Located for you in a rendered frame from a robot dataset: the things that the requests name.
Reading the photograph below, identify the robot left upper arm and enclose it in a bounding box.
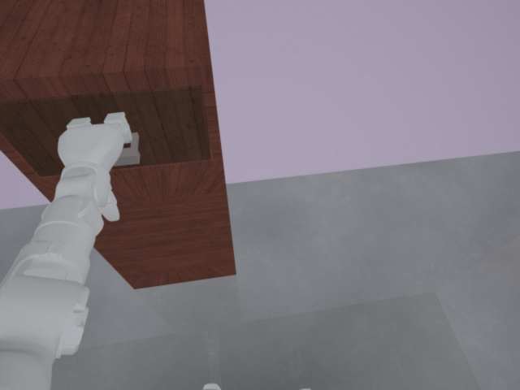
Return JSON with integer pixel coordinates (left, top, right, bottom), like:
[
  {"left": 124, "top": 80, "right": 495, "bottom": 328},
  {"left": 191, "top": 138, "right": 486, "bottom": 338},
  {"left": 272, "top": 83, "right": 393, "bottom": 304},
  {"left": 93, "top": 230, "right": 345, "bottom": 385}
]
[{"left": 0, "top": 274, "right": 90, "bottom": 390}]

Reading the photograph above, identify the handle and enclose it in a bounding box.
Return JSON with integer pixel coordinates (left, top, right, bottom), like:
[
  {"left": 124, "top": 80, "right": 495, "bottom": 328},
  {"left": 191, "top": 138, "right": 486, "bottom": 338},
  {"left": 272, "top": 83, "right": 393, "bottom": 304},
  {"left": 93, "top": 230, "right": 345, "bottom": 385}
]
[{"left": 113, "top": 132, "right": 141, "bottom": 167}]

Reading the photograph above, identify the drawer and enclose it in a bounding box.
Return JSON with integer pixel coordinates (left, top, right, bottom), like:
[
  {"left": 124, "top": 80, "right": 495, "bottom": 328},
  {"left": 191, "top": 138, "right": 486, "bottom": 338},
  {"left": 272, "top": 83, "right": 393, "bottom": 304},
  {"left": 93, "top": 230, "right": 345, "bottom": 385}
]
[{"left": 0, "top": 85, "right": 210, "bottom": 177}]

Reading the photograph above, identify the robot left hand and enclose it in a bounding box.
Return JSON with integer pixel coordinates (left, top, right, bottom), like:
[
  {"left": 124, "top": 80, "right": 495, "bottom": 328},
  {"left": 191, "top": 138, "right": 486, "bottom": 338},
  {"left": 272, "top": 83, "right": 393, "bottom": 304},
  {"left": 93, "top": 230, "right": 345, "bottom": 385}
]
[{"left": 58, "top": 112, "right": 132, "bottom": 222}]

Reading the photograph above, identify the cabinet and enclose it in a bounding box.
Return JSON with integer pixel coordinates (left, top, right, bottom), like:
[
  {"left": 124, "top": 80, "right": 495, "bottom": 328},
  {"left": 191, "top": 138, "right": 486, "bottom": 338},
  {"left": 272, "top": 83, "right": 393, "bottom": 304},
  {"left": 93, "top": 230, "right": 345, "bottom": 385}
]
[{"left": 0, "top": 0, "right": 236, "bottom": 289}]

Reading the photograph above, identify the left robot forearm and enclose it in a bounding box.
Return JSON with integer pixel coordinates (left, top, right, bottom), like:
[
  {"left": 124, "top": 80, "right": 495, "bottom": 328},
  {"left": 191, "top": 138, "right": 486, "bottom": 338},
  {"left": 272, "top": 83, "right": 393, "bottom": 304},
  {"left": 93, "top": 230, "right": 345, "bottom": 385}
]
[{"left": 0, "top": 162, "right": 111, "bottom": 298}]

